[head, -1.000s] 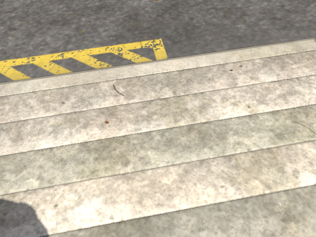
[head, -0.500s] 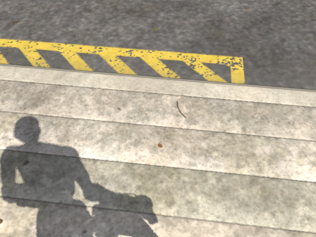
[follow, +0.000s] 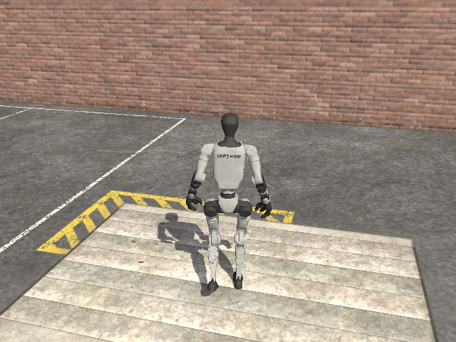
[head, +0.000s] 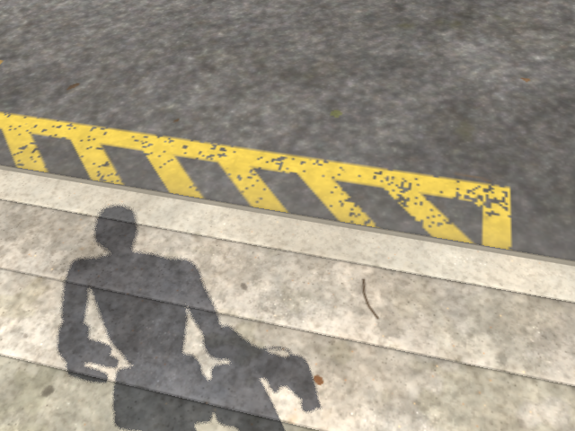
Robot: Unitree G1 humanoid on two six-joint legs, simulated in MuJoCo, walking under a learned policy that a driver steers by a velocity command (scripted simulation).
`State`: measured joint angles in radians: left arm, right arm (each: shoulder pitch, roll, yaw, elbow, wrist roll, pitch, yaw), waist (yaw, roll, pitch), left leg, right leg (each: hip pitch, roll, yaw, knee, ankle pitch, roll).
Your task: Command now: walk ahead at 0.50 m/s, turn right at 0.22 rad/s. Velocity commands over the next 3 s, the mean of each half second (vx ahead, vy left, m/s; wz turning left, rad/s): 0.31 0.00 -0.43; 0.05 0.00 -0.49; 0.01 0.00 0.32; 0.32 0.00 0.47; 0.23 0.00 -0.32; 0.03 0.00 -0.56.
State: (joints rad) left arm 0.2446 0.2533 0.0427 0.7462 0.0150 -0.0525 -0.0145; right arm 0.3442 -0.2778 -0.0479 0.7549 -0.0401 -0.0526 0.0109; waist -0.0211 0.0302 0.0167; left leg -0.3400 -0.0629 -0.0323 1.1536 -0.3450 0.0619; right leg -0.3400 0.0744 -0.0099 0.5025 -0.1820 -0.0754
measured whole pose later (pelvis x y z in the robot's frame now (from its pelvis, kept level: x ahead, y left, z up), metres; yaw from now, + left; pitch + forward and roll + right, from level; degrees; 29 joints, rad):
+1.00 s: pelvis +0.22 -0.01 +0.01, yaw -31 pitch +0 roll +1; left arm 0.22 0.25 0.03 0.68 0.02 0.04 0.01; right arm 0.28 -0.29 -0.06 0.75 -0.02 0.06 0.00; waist -0.02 0.04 0.03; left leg -0.47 0.03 0.02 0.95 -0.37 -0.03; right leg -0.21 0.05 0.02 0.44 -0.22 -0.06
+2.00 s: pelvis +0.33 +0.00 +0.00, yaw -2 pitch +2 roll +0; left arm 0.46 0.27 0.05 0.87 0.02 -0.06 0.00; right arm 0.08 -0.27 -0.05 0.70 -0.04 0.02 0.08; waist 0.09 0.00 0.01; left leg -0.48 0.02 0.03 0.63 -0.25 0.05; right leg 0.06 -0.05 -0.15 0.28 -0.36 0.03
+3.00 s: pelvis +0.58 +0.04 +0.00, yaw -33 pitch +1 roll +0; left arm 0.22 0.28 0.09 0.76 0.01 0.06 -0.01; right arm 0.20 -0.26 -0.03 0.74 -0.01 0.02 -0.05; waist 0.03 -0.03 0.03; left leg -0.27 -0.05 -0.05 0.51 -0.29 0.02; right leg -0.38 0.17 0.20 0.50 -0.15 -0.05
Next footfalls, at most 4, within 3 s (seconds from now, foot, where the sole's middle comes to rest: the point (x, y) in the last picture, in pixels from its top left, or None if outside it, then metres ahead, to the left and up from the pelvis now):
0.36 left None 0.35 0.08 -0.77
0.82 right None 0.21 -0.10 -0.77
1.18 left None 0.29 0.08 -0.77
1.54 right None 0.22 -0.12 -0.77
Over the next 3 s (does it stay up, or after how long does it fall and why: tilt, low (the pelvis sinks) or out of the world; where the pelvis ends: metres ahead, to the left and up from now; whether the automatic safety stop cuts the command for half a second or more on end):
stays up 0.58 0.04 0.00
